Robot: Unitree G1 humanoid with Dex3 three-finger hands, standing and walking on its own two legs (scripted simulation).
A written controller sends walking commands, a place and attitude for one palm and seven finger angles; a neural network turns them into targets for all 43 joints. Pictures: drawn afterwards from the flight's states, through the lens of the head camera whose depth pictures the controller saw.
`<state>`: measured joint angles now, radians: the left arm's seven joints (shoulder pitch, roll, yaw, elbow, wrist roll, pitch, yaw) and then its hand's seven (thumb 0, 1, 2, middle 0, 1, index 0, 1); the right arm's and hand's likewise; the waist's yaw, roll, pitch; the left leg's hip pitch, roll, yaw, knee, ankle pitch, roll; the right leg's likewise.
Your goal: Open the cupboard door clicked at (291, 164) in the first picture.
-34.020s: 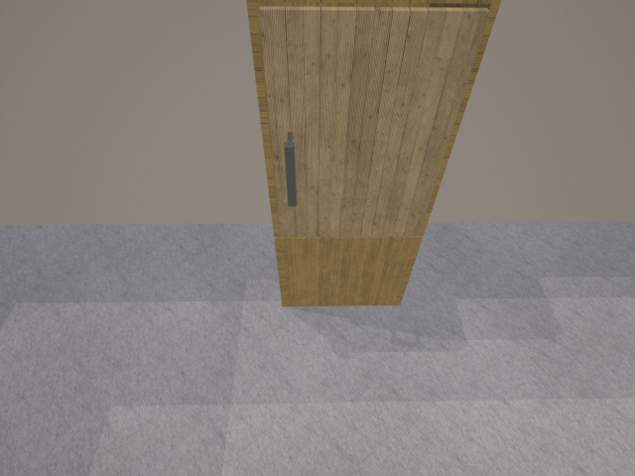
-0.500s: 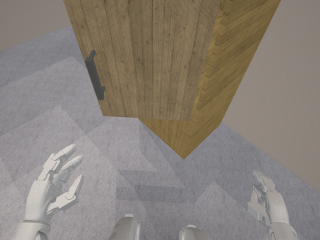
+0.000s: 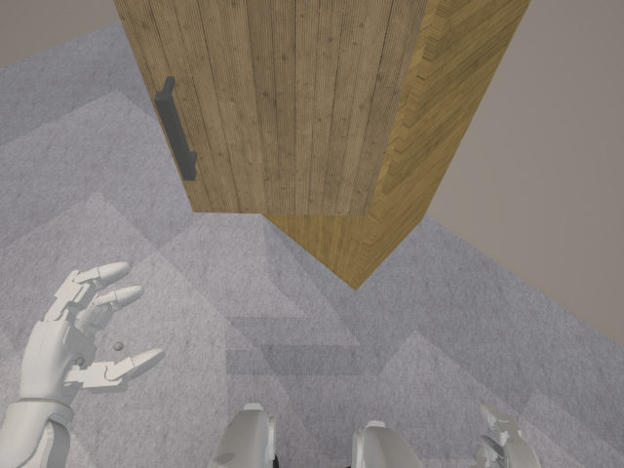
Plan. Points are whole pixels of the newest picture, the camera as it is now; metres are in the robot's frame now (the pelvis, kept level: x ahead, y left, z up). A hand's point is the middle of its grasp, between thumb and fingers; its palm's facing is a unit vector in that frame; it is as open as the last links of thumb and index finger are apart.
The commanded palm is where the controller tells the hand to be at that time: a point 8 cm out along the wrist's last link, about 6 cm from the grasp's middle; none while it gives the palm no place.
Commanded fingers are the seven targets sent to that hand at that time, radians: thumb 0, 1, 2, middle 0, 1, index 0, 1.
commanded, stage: raise the hand with hooked fingers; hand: left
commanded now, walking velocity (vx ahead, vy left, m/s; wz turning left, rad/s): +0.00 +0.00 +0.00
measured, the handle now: (180, 132) +0.61 +0.25 +0.02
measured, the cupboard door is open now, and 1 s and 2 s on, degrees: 43 43 43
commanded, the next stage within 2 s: move the hooked fingers beside the handle in 1.22 s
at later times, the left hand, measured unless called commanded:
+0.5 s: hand (80, 327) +0.27 +0.29 +0.03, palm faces +0.05 -1.00 -0.04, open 13.8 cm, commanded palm +0.25 +0.33 +0.04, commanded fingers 0.00 -0.50 0.30 -0.30 -1.20 -0.30 -1.20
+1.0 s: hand (90, 305) +0.29 +0.28 +0.03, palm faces +0.03 -1.00 -0.05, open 14.0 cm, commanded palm +0.27 +0.33 +0.04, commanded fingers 0.00 -0.50 0.30 -0.30 -1.20 -0.30 -1.20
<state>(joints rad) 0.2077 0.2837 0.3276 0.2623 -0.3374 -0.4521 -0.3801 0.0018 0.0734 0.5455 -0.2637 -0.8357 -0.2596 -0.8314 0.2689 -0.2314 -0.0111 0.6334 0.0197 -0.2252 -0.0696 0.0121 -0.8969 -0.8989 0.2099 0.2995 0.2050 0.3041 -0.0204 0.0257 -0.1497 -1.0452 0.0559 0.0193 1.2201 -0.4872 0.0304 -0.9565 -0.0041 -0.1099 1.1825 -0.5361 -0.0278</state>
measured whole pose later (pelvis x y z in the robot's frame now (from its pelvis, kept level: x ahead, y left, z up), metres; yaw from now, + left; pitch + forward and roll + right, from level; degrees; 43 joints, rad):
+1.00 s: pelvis +0.01 +0.01 +0.00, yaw +0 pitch +20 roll -4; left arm 0.03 0.39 0.43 0.39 -0.36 -0.40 -0.49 -0.02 -0.50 0.30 -0.30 -1.20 -0.30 -1.20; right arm 0.27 -0.28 0.01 0.56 0.03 -0.18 -0.06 0.01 -0.90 -0.90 0.21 0.30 0.20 0.30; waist -0.02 0.02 -0.15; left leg -1.08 0.05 0.02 1.23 -0.50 0.05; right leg -0.98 -0.01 -0.11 1.18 -0.54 -0.01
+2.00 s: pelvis +0.00 +0.01 -0.01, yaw -2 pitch +23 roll -4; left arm -0.46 0.52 0.53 0.86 -0.25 -0.42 -0.51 -0.02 -0.50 0.30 -0.31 -1.20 -0.30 -1.20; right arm 0.30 -0.29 0.02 0.62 0.02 -0.09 -0.06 0.01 -0.90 -0.90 0.21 0.30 0.20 0.30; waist -0.07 0.02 -0.15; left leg -1.17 0.07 0.02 1.28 -0.51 0.04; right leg -1.09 0.01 -0.10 1.23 -0.54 -0.02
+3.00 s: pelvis +0.00 +0.01 -0.05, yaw -5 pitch +32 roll -8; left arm -1.07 0.95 0.61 1.27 -0.05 -0.32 -0.50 -0.02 -0.50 0.30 -0.30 -1.20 -0.30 -1.20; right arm 0.33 -0.31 0.11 0.59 -0.01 0.06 -0.05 0.00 -0.90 -0.90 0.21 0.30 0.20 0.30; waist -0.22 0.04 -0.10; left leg -1.46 0.10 -0.03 1.43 -0.54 0.05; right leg -1.34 0.04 -0.14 1.32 -0.55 -0.02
